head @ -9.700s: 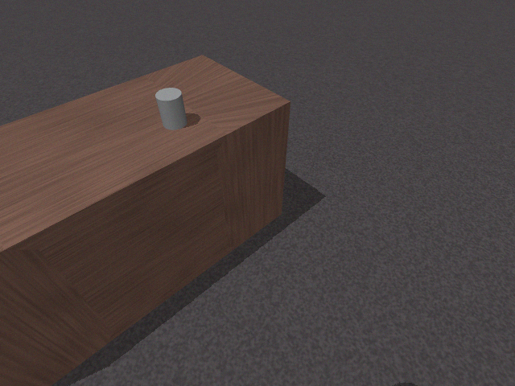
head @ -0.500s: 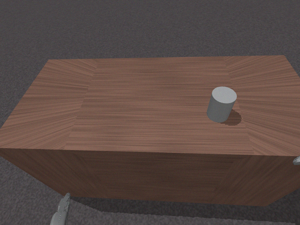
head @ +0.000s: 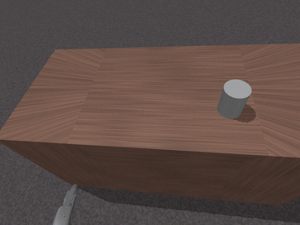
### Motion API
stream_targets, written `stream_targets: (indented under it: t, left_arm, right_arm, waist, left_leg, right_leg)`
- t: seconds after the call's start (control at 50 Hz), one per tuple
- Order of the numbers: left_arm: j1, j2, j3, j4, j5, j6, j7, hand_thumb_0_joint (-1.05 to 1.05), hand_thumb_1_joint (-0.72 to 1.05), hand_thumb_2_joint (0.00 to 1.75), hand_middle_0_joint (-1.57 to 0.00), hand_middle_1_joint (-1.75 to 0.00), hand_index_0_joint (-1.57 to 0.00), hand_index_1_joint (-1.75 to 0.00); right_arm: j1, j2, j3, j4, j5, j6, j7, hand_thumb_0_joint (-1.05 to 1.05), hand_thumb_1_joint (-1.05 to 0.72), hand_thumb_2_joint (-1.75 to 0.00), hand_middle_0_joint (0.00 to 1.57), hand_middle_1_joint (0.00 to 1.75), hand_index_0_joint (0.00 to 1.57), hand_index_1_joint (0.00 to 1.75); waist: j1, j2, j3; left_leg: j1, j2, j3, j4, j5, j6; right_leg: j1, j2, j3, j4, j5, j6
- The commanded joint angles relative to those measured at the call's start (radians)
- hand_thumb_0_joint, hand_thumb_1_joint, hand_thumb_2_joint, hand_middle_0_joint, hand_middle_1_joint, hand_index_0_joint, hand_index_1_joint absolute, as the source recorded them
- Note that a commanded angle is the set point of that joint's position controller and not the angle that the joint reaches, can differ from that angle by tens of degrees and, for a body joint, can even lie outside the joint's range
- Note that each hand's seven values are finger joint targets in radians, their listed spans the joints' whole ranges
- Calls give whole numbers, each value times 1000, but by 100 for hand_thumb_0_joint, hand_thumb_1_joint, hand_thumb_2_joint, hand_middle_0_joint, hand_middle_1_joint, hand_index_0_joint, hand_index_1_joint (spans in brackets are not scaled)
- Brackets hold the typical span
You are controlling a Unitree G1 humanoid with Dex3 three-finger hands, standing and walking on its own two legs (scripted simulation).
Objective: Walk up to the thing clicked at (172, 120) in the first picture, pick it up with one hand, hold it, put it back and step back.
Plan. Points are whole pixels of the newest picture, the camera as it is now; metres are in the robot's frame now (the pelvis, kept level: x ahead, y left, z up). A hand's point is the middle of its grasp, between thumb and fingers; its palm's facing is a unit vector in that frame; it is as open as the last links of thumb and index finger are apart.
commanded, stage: go down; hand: right
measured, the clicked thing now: (232, 99) +0.53 -0.21 -0.03
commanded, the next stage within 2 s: approach in 1.68 s
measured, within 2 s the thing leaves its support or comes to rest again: neither
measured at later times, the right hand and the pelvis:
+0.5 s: hand out of the picture +0.41 -0.39 +0.11, palm faces +0.26 +0.97 +0.03, open 17.6 cm; pelvis +0.00 +0.00 -0.01, yaw +0 degrees
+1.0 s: hand out of the picture +0.43 -0.41 +0.12, palm faces +0.28 +0.96 +0.03, open 17.6 cm; pelvis +0.00 -0.01 -0.02, yaw +0 degrees
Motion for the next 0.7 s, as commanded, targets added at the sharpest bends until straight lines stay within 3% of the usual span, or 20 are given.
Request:
stream_targets:
  t: [0.0,0.08,0.1,0.14,0.2,0.26,0.3,0.32,0.34,0.38,0.4,0.48,0.5,0.54,0.6,0.68]
  left_arm:
    - [-16,191,82,-163,-2,-42,20,0,-57,7,-5,-5,-4,-6]
    - [-3,179,72,-205,-4,-36,14,0,-56,6,-5,-5,-5,-6]
    - [9,192,92,-211,-4,-35,16,0,-57,6,-5,-5,-5,-6]
    - [5,180,77,-242,-6,-36,11,0,-56,6,-5,-5,-5,-6]
    - [32,153,60,-207,-2,-35,5,0,-56,6,-5,-5,-5,-6]
    - [27,182,91,-199,2,-36,6,0,-57,7,-5,-5,-4,-6]
    - [16,174,81,-186,4,-37,2,0,-56,7,-5,-5,-4,-6]
    - [12,195,102,-186,4,-39,4,0,-56,7,-5,-5,-4,-6]
    - [6,186,83,-179,4,-38,3,0,-56,7,-5,-5,-4,-6]
    - [-1,206,104,-194,7,-37,6,0,-56,7,-5,-5,-4,-6]
    - [-5,196,87,-206,8,-37,6,0,-57,7,-5,-5,-4,-6]
    - [-29,209,88,-292,3,-33,11,0,-57,7,-5,-5,-4,-6]
    - [23,219,104,-260,4,-27,14,0,-56,6,-5,-5,-4,-6]
    - [20,184,71,-260,4,-22,8,0,-56,6,-5,-5,-4,-6]
    - [31,191,87,-246,10,-19,7,0,-56,6,-5,-5,-4,-6]
    - [30,180,81,-251,14,-21,-5,0,-56,6,-5,-5,-4,-5]
  right_arm:
    - [-306,-407,-42,-161,7,-55,18,0,51,-4,6,4,5,4]
    - [-311,-419,-50,-148,1,-47,21,0,53,-4,5,5,5,5]
    - [-309,-420,-55,-140,-3,-42,23,0,54,-4,5,5,5,5]
    - [-333,-436,-54,-149,-6,-48,22,0,56,-4,5,5,5,5]
    - [-357,-440,-47,-149,-10,-52,30,0,58,-4,4,5,5,5]
    - [-391,-468,-47,-175,-23,-52,34,0,59,-4,4,5,5,5]
    - [-432,-475,-45,-197,-21,-53,38,0,58,-4,4,5,5,5]
    - [-434,-487,-53,-187,-15,-51,40,0,58,-4,5,5,5,5]
    - [-436,-477,-50,-180,-12,-46,45,0,60,-4,4,5,5,5]
    - [-452,-509,-60,-187,-21,-41,44,0,58,-4,4,5,5,5]
    - [-433,-493,-55,-133,-21,-34,46,0,58,-4,4,5,5,5]
    - [-448,-518,-64,-131,-32,-20,43,0,58,-4,5,5,5,5]
    - [-450,-537,-72,-120,-36,-16,44,0,59,-5,4,5,5,5]
    - [-424,-513,-59,-66,-41,-11,43,0,59,-5,4,5,5,5]
    - [-454,-534,-56,-49,-60,-11,33,0,61,-5,4,5,5,5]
    - [-495,-545,-47,-84,-72,-19,28,0,61,-4,4,5,5,5]
  waist:
    - [-34,-253,-394]
    - [-21,-205,-333]
    - [-10,-198,-352]
    - [-5,-179,-346]
    - [1,-210,-325]
    - [3,-277,-366]
    - [-1,-310,-379]
    - [6,-307,-386]
    - [3,-309,-395]
    - [5,-326,-427]
    - [12,-292,-413]
    - [9,-241,-449]
    - [13,-248,-436]
    - [10,-237,-388]
    - [11,-247,-348]
    - [12,-281,-367]
  left_leg:
    - [36,-31,20,-57,255,45]
    - [71,-22,10,-71,254,42]
    - [67,-22,9,-64,262,42]
    - [75,-19,6,-68,264,36]
    - [31,-16,3,-51,268,36]
    - [-15,-16,3,-30,259,42]
    - [-32,-16,3,-24,249,44]
    - [-33,-19,10,-21,251,43]
    - [-49,-21,13,-16,241,43]
    - [-43,-22,15,-11,256,44]
    - [-42,-24,20,-11,248,43]
    - [19,-22,20,-19,270,41]
    - [14,-23,23,-15,272,41]
    - [-17,-25,26,-15,252,42]
    - [-56,-28,26,-8,218,48]
    - [-64,-26,18,7,216,50]
  right_leg:
    - [381,1,42,-86,508,11]
    - [283,21,22,-98,337,-12]
    - [292,20,23,-96,332,-13]
    - [280,26,17,-87,298,-21]
    - [270,27,16,-66,308,-20]
    - [311,21,22,-54,352,-12]
    - [324,19,24,-48,352,-8]
    - [324,16,30,-42,368,-6]
    - [332,12,35,-39,382,-4]
    - [350,13,37,-28,416,-3]
    - [326,9,42,-29,410,-4]
    - [306,21,38,-34,347,-16]
    - [299,19,39,-36,359,-14]
    - [272,16,42,-35,360,-12]
    - [240,12,41,-40,323,-7]
    - [232,13,35,-26,305,-8]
